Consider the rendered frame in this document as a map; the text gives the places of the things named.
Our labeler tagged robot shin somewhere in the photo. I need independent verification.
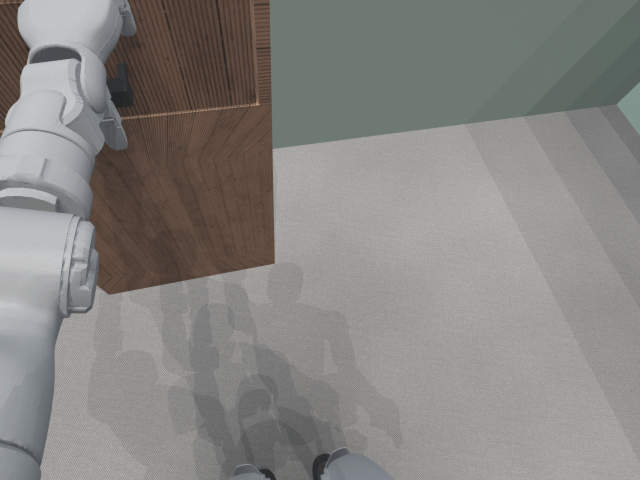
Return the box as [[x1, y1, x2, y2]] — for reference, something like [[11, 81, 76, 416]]
[[234, 464, 262, 476], [325, 447, 351, 468]]

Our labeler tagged robot right shin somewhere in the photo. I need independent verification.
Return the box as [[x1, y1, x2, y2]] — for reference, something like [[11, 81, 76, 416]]
[[325, 447, 351, 468]]

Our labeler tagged drawer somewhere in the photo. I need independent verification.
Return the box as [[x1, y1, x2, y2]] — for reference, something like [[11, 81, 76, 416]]
[[0, 0, 256, 130]]

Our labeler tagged handle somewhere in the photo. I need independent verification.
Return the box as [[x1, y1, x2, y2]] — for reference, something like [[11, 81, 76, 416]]
[[106, 63, 134, 108]]

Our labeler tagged robot left forearm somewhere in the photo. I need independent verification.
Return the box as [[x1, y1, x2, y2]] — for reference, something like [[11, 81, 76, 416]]
[[0, 39, 107, 221]]

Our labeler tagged cabinet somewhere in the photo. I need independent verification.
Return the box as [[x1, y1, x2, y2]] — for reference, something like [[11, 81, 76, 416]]
[[0, 0, 275, 295]]

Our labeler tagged left robot hand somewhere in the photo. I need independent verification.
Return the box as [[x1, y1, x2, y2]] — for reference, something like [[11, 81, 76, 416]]
[[17, 0, 136, 150]]

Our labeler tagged left robot upper arm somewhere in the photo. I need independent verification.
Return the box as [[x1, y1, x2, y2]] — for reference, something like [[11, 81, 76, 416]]
[[0, 206, 99, 480]]

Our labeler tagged robot left shin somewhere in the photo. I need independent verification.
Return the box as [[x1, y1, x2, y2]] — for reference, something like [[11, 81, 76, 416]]
[[234, 464, 262, 476]]

